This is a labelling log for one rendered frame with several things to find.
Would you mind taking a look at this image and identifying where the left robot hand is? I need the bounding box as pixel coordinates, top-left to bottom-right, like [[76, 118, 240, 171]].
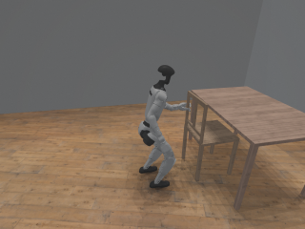
[[178, 102, 192, 112]]

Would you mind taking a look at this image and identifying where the right robot hand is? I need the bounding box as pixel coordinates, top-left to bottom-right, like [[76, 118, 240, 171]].
[[160, 142, 174, 160]]

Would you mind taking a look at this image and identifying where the chair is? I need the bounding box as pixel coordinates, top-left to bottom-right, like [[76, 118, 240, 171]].
[[181, 91, 240, 182]]

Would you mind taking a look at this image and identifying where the robot left forearm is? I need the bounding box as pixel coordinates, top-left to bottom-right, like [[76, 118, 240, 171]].
[[163, 102, 179, 111]]

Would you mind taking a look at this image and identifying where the robot right forearm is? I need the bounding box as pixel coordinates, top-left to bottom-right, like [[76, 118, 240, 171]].
[[148, 115, 166, 145]]

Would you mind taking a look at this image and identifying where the table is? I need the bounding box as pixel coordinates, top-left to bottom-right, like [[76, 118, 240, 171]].
[[188, 86, 305, 210]]

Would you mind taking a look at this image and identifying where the right robot thigh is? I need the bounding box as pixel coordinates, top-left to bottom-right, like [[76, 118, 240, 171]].
[[142, 132, 175, 161]]

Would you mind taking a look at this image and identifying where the robot right upper arm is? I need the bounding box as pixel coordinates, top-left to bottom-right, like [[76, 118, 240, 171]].
[[146, 90, 167, 121]]

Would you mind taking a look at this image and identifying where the robot right shin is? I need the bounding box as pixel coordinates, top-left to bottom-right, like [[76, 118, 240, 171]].
[[154, 156, 176, 184]]

